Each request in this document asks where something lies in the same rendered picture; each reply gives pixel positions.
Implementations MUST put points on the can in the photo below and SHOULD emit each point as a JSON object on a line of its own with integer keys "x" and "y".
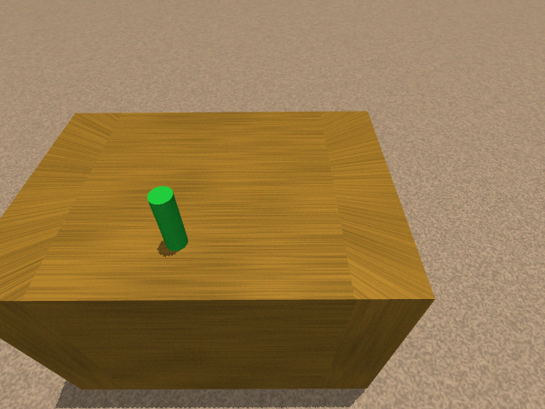
{"x": 167, "y": 215}

